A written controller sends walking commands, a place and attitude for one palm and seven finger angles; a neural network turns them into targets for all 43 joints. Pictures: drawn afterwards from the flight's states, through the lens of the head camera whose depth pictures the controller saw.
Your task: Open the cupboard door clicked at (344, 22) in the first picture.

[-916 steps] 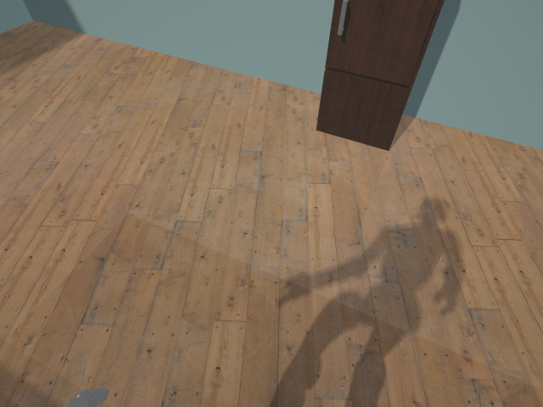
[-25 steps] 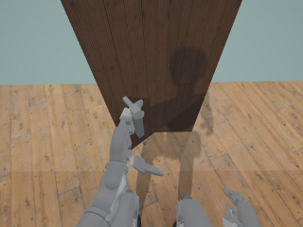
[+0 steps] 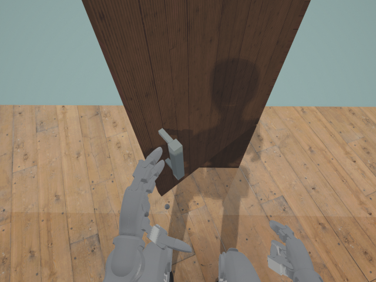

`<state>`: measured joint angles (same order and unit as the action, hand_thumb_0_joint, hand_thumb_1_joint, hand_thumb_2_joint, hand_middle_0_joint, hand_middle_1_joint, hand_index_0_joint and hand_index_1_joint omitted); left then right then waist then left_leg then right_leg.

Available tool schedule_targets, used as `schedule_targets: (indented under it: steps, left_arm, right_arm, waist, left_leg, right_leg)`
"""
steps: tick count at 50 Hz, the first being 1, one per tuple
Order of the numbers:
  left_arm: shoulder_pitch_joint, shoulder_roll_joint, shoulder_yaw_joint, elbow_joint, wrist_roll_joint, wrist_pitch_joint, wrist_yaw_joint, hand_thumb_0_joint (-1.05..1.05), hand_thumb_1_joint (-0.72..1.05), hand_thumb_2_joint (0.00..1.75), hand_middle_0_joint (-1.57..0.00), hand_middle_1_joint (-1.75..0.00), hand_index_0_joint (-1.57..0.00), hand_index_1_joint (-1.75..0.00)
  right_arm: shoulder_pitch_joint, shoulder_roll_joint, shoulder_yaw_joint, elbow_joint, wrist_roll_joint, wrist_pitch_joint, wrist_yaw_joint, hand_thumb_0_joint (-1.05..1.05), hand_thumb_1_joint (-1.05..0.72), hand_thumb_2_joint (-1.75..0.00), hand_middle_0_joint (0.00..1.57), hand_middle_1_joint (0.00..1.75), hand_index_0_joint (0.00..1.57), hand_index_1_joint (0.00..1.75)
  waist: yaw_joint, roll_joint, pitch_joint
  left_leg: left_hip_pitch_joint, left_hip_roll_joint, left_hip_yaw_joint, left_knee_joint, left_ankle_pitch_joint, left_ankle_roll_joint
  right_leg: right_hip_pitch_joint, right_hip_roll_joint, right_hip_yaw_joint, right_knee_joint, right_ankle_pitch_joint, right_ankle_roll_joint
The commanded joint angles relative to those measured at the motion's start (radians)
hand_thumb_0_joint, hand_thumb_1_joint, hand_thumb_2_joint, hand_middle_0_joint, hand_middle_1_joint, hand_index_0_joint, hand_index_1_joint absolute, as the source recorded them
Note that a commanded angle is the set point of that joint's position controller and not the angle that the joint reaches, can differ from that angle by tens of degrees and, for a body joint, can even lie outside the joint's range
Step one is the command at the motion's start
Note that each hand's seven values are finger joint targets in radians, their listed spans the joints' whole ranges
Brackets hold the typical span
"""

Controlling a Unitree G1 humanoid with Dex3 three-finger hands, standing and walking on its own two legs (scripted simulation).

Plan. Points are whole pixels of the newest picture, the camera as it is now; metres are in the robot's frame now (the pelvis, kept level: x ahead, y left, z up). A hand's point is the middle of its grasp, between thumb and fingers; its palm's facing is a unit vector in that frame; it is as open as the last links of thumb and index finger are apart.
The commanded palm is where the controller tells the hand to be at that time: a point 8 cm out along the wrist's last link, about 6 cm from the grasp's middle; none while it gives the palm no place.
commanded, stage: slide the hand sideways off the handle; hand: left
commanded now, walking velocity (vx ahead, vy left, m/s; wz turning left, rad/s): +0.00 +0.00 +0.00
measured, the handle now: (171, 155) +0.36 +0.06 +0.04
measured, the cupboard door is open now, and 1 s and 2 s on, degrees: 40 40 40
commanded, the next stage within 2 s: draw the hand back to the body in 0.44 s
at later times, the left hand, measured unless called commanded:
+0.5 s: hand (133, 229) +0.22 +0.12 +0.03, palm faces +0.02 -1.00 -0.01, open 16.3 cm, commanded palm +0.19 +0.17 +0.02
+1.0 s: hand (86, 231) +0.20 +0.16 +0.13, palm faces +0.03 -1.00 -0.05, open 16.3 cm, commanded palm +0.17 +0.22 +0.14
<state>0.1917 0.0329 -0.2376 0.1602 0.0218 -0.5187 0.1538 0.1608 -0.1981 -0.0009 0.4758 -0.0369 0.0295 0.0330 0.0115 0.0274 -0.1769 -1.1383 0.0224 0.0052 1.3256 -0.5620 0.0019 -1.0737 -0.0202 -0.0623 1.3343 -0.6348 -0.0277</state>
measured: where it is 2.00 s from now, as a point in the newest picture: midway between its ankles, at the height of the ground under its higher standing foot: outside the picture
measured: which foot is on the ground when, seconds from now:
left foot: down 0.00-1.00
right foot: down 0.00-1.00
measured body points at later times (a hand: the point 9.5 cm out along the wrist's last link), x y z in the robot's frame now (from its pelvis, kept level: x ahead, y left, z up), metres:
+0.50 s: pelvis +0.00 -0.01 -0.01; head +0.09 -0.02 +0.43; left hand +0.21 +0.17 +0.03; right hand +0.19 -0.24 -0.11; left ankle +0.03 +0.12 -0.61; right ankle +0.00 -0.11 -0.61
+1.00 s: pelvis +0.00 +0.00 +0.04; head +0.04 +0.00 +0.49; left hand +0.19 +0.21 +0.13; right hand +0.19 -0.22 -0.03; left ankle +0.03 +0.12 -0.61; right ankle +0.00 -0.11 -0.61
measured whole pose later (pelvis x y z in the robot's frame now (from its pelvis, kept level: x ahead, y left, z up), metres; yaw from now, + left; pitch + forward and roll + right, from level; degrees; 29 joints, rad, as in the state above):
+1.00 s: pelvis +0.00 +0.00 +0.04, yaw +1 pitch +13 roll -2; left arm 0.57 0.20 0.02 -0.27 -0.20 -0.34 -0.09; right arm 0.26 -0.22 0.02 0.41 0.02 -0.04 -0.06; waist 0.01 0.06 -0.16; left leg -0.87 0.03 -0.03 1.14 -0.50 0.00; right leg -0.78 0.00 -0.09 1.10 -0.55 -0.02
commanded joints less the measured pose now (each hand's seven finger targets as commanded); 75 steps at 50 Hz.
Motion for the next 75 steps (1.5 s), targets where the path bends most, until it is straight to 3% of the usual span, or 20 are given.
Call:
schedule_targets:
  steps: [1,6,9,15,20,24,27,29,31,34,37,39,46,52,53,55,58,67,70,75]
  left_arm:
    - [0.030,0.008,0.072,-0.249,-0.036,-0.074,-0.019,0.00,-0.50,0.30,-0.15,-0.30,-0.15,-0.30]
    - [0.094,0.035,0.082,-0.303,-0.043,-0.072,-0.056,0.00,-0.50,0.30,-0.15,-0.30,-0.15,-0.30]
    - [0.106,0.067,0.112,-0.313,-0.058,-0.079,-0.084,0.00,-0.50,0.30,-0.15,-0.30,-0.15,-0.30]
    - [0.132,0.111,0.154,-0.369,-0.113,-0.091,-0.167,0.00,-0.50,0.30,-0.15,-0.30,-0.15,-0.30]
    - [0.235,0.140,0.213,-0.392,-0.164,-0.069,-0.223,0.00,-0.50,0.30,-0.15,-0.30,-0.15,-0.30]
    - [0.202,0.136,0.195,-0.419,-0.173,-0.058,-0.239,0.00,-0.50,0.30,-0.15,-0.30,-0.15,-0.30]
    - [0.220,0.128,0.183,-0.429,-0.165,-0.060,-0.234,0.00,-0.50,0.30,-0.15,-0.30,-0.15,-0.30]
    - [0.221,0.208,0.245,-0.540,-0.167,-0.053,-0.220,0.00,-0.50,0.30,-0.15,-0.30,-0.15,-0.30]
    - [0.288,0.210,0.251,-0.602,-0.170,-0.027,-0.209,0.00,-0.50,0.30,-0.15,-0.30,-0.15,-0.30]
    - [0.333,0.196,0.260,-0.589,-0.183,0.039,-0.201,0.00,-0.50,0.30,-0.15,-0.30,-0.15,-0.30]
    - [0.319,0.183,0.241,-0.584,-0.189,0.084,-0.213,0.00,-0.50,0.30,-0.15,-0.30,-0.15,-0.30]
    - [0.313,0.198,0.252,-0.590,-0.192,0.093,-0.221,0.00,-0.50,0.30,-0.15,-0.30,-0.15,-0.30]
    - [0.362,0.239,0.304,-0.652,-0.225,0.102,-0.249,0.00,-0.50,0.30,-0.15,-0.30,-0.15,-0.30]
    - [0.376,0.276,0.356,-0.702,-0.251,0.136,-0.265,0.00,-0.32,0.37,-0.16,-0.30,-0.16,-0.30]
    - [0.450,0.445,0.401,-0.696,-0.113,0.242,-0.156,0.00,-0.29,0.39,-0.16,-0.30,-0.16,-0.30]
    - [0.461,0.344,0.344,-0.739,-0.086,0.342,-0.079,0.00,-0.22,0.42,-0.16,-0.30,-0.16,-0.30]
    - [0.439,0.368,0.363,-0.761,-0.069,0.413,-0.033,0.00,-0.12,0.47,-0.16,-0.30,-0.16,-0.30]
    - [0.371,0.409,0.446,-0.777,-0.062,0.453,0.006,0.00,0.20,0.60,-0.18,-0.30,-0.18,-0.30]
    - [0.369,0.422,0.489,-0.772,-0.068,0.451,0.003,0.00,0.31,0.64,-0.18,-0.30,-0.18,-0.30]
    - [0.325,0.452,0.554,-0.811,-0.071,0.431,0.001,0.00,0.48,0.72,-0.19,-0.30,-0.19,-0.30]
  right_arm:
    - [0.000,-0.104,-0.046,-0.154,0.011,-0.047,-0.019,0.00,-0.90,-0.90,0.20,0.30,0.20,0.30]
    - [-0.003,-0.100,-0.046,-0.167,0.011,-0.054,-0.023,0.00,-0.90,-0.90,0.20,0.30,0.20,0.30]
    - [-0.002,-0.103,-0.047,-0.167,0.011,-0.064,-0.032,0.00,-0.90,-0.90,0.20,0.30,0.20,0.30]
    - [-0.011,-0.109,-0.048,-0.166,0.017,-0.089,-0.049,0.00,-0.90,-0.90,0.20,0.30,0.20,0.30]
    - [-0.008,-0.112,-0.056,-0.163,0.026,-0.104,-0.061,0.00,-0.90,-0.90,0.20,0.30,0.20,0.30]
    - [-0.006,-0.117,-0.057,-0.162,0.027,-0.118,-0.069,0.00,-0.90,-0.90,0.20,0.30,0.20,0.30]
    - [-0.008,-0.118,-0.058,-0.167,0.026,-0.130,-0.068,0.00,-0.90,-0.90,0.20,0.30,0.20,0.30]
    - [-0.005,-0.122,-0.060,-0.185,0.028,-0.126,-0.073,0.00,-0.90,-0.90,0.20,0.30,0.20,0.30]
    - [0.003,-0.112,-0.058,-0.205,0.035,-0.119,-0.075,0.00,-0.90,-0.90,0.20,0.30,0.20,0.30]
    - [0.012,-0.109,-0.055,-0.215,0.049,-0.101,-0.082,0.00,-0.90,-0.90,0.20,0.30,0.20,0.30]
    - [0.020,-0.115,-0.045,-0.219,0.056,-0.099,-0.092,0.00,-0.90,-0.90,0.20,0.30,0.20,0.30]
    - [0.020,-0.121,-0.043,-0.221,0.056,-0.103,-0.103,0.00,-0.90,-0.90,0.20,0.30,0.20,0.30]
    - [0.034,-0.123,-0.031,-0.232,0.061,-0.124,-0.108,0.00,-0.90,-0.90,0.20,0.30,0.20,0.30]
    - [0.044,-0.125,-0.027,-0.234,0.072,-0.133,-0.110,0.00,-0.90,-0.90,0.20,0.30,0.20,0.30]
    - [0.042,-0.124,-0.028,-0.246,0.070,-0.102,-0.142,0.00,-0.90,-0.90,0.20,0.30,0.20,0.30]
    - [0.042,-0.106,-0.008,-0.254,0.068,-0.088,-0.156,0.00,-0.90,-0.90,0.20,0.30,0.20,0.30]
    - [0.041,-0.113,0.000,-0.237,0.065,-0.080,-0.168,0.00,-0.90,-0.90,0.20,0.30,0.20,0.30]
    - [0.006,-0.123,0.020,-0.169,0.059,-0.137,-0.168,0.00,-0.90,-0.90,0.20,0.30,0.20,0.30]
    - [-0.019,-0.122,0.019,-0.145,0.058,-0.149,-0.162,0.00,-0.90,-0.90,0.20,0.30,0.20,0.30]
    - [-0.035,-0.121,0.019,-0.105,0.054,-0.174,-0.149,0.00,-0.90,-0.90,0.20,0.30,0.20,0.30]
  waist:
    - [-0.005,-0.081,-0.329]
    - [-0.013,-0.063,-0.308]
    - [-0.027,-0.094,-0.281]
    - [-0.024,-0.053,-0.291]
    - [-0.011,-0.068,-0.320]
    - [-0.033,-0.071,-0.286]
    - [-0.027,-0.052,-0.283]
    - [0.006,-0.007,-0.343]
    - [0.019,0.021,-0.362]
    - [0.001,-0.048,-0.289]
    - [-0.027,-0.058,-0.192]
    - [-0.031,-0.073,-0.176]
    - [-0.012,0.024,-0.135]
    - [-0.012,0.030,-0.101]
    - [0.050,0.047,-0.154]
    - [0.017,0.058,-0.068]
    - [0.006,0.002,-0.027]
    - [0.023,0.016,0.039]
    - [0.031,-0.015,0.061]
    - [0.041,0.052,0.068]
  left_leg:
    - [0.265,-0.041,-0.037,-0.147,0.286,0.012]
    - [0.237,-0.044,-0.033,-0.129,0.274,0.014]
    - [0.191,-0.043,-0.030,-0.106,0.239,0.019]
    - [0.154,-0.042,-0.026,-0.075,0.211,0.020]
    - [0.145,-0.039,-0.030,-0.068,0.234,0.019]
    - [0.125,-0.036,-0.038,-0.056,0.203,0.023]
    - [0.129,-0.037,-0.037,-0.055,0.187,0.022]
    - [0.180,-0.035,-0.038,-0.091,0.209,0.024]
    - [0.257,-0.037,-0.034,-0.140,0.241,0.022]
    - [0.265,-0.036,-0.038,-0.190,0.209,0.026]
    - [0.278,-0.035,-0.040,-0.234,0.145,0.024]
    - [0.299,-0.033,-0.046,-0.255,0.143,0.027]
    - [0.428,-0.033,-0.049,-0.359,0.181,0.021]
    - [0.509,-0.030,-0.049,-0.428,0.221,0.020]
    - [0.560,-0.016,-0.022,-0.493,0.247,0.022]
    - [0.594,-0.019,-0.018,-0.523,0.271,0.027]
    - [0.657,-0.009,-0.021,-0.563,0.310,0.030]
    - [0.828,-0.005,-0.030,-0.713,0.403,0.026]
    - [0.863,-0.005,-0.024,-0.753,0.435,0.027]
    - [0.939,-0.002,-0.018,-0.810,0.529,0.020]
  right_leg:
    - [0.188,0.031,0.026,-0.188,0.391,-0.010]
    - [0.184,0.029,0.037,-0.184,0.398,-0.008]
    - [0.184,0.029,0.052,-0.196,0.376,-0.002]
    - [0.181,0.024,0.079,-0.200,0.343,0.002]
    - [0.209,0.024,0.081,-0.191,0.380,0.006]
    - [0.166,0.026,0.078,-0.192,0.319,0.007]
    - [0.134,0.027,0.071,-0.184,0.282,0.004]
    - [0.180,0.032,0.067,-0.190,0.277,-0.006]
    - [0.219,0.036,0.051,-0.211,0.315,-0.006]
    - [0.261,0.044,0.039,-0.278,0.283,0.003]
    - [0.254,0.042,0.032,-0.340,0.206,0.012]
    - [0.270,0.045,0.029,-0.361,0.192,0.011]
    - [0.342,0.050,-0.001,-0.416,0.233,0.004]
    - [0.414,0.053,-0.013,-0.475,0.280,0.009]
    - [0.482,0.017,0.057,-0.540,0.300,-0.005]
    - [0.502,0.014,0.032,-0.575,0.322,0.003]
    - [0.547,0.017,0.017,-0.626,0.362,0.009]
    - [0.700,0.011,0.006,-0.749,0.444,0.013]
    - [0.758,0.010,0.007,-0.789,0.483,0.014]
    - [0.836,0.009,0.008,-0.840,0.549,0.012]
